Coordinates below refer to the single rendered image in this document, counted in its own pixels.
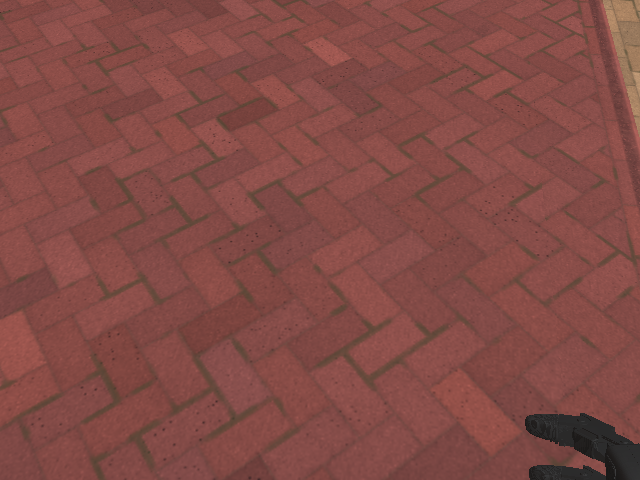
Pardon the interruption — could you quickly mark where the right robot hand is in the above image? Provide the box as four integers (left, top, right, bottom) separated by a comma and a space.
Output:
525, 413, 640, 480

